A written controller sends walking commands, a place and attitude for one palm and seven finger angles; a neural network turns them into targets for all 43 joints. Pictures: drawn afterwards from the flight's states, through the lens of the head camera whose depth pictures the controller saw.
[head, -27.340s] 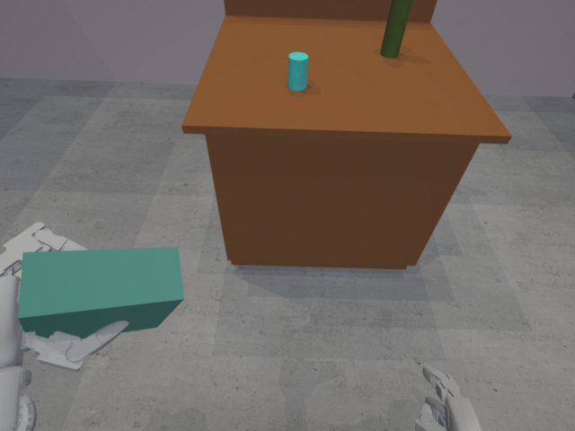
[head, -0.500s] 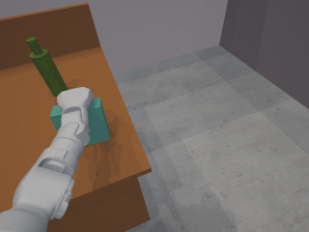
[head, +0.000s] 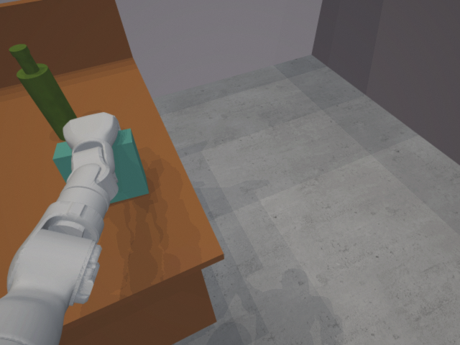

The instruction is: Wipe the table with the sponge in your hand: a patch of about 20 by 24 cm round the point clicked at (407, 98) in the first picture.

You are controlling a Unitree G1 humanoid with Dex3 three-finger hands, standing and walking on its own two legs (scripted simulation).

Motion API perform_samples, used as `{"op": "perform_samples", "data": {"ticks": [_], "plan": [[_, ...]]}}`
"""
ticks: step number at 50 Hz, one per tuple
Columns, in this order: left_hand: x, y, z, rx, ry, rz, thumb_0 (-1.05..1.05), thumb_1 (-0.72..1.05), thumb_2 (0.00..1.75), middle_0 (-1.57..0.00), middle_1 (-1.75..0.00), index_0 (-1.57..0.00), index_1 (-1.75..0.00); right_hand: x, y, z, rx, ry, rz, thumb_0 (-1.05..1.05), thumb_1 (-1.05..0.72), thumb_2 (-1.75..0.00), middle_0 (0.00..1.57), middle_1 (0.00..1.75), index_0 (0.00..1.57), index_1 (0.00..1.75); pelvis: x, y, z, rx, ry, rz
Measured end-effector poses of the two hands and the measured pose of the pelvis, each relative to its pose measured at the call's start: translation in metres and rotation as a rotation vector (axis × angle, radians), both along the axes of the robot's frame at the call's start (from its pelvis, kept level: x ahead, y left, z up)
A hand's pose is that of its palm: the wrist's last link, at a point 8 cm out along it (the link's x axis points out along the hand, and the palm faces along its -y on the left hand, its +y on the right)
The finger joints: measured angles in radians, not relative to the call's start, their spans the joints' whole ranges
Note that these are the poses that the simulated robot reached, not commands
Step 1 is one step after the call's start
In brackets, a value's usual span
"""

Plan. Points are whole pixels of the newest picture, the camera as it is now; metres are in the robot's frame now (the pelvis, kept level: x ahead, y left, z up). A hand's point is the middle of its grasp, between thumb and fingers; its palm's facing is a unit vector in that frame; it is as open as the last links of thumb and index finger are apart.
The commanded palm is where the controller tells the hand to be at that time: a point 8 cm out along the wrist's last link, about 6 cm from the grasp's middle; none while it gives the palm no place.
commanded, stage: wipe back along the third lane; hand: left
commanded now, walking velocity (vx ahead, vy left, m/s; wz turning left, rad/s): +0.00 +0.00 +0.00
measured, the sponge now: (109, 178) +0.44 +0.24 +0.04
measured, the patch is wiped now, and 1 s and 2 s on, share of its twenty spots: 1.00 1.00 1.00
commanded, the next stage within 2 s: none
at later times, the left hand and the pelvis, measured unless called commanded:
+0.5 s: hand (100, 155) +0.45 +0.24 +0.09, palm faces -0.01 -0.02 -1.00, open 9.7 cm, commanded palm +0.41 +0.23 +0.12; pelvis +0.02 +0.03 +0.01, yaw -1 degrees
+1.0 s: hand (103, 173) +0.40 +0.23 +0.09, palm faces +0.06 -0.05 -1.00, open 9.7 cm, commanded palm +0.35 +0.20 +0.12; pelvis +0.06 +0.03 +0.01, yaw +0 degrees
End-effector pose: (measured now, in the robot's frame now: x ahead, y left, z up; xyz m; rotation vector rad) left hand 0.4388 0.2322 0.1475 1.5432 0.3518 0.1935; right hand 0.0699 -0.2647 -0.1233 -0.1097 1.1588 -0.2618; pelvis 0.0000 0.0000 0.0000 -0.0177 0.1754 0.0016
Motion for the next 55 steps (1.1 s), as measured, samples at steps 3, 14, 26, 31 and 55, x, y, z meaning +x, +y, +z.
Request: {"op": "perform_samples", "data": {"ticks": [3,14,26,31,55], "plan": [[0.007,0.005,0.001,-0.003,0.003,0.005,0.02,-0.59,1.16,-0.80,-1.38,-0.85,-1.33,-0.005,0.002,0.000,-0.005,0.014,-0.009,0.00,-0.90,-0.90,0.20,0.30,0.20,0.30,0.001,0.003,0.000,-0.003,0.009,-0.003],[0.010,0.008,-0.004,0.009,-0.025,-0.032,0.01,-0.59,1.16,-0.79,-1.38,-0.84,-1.34,-0.017,0.021,0.000,0.011,0.065,-0.033,0.00,-0.91,-0.90,0.20,0.30,0.20,0.30,0.009,0.020,0.003,-0.008,0.012,-0.017],[-0.006,0.007,-0.004,0.007,-0.091,-0.024,0.00,-0.52,1.11,-0.74,-1.40,-0.79,-1.37,0.047,0.055,0.009,0.065,-0.040,0.033,0.01,-0.91,-0.90,0.20,0.30,0.20,0.30,0.021,0.036,0.009,-0.004,-0.030,-0.014],[-0.012,0.006,-0.003,0.001,-0.102,-0.011,0.00,-0.48,1.08,-0.72,-1.40,-0.77,-1.38,0.087,0.066,0.019,0.079,-0.110,0.079,0.01,-0.91,-0.90,0.20,0.30,0.20,0.30,0.028,0.039,0.011,-0.001,-0.046,-0.009],[-0.072,-0.015,0.000,-0.037,-0.162,-0.029,0.03,-0.44,1.05,-0.68,-1.42,-0.74,-1.40,0.206,0.084,0.059,0.171,-0.343,0.254,0.01,-0.91,-0.90,0.19,0.30,0.20,0.30,0.055,0.028,0.012,0.016,-0.127,0.007]]}}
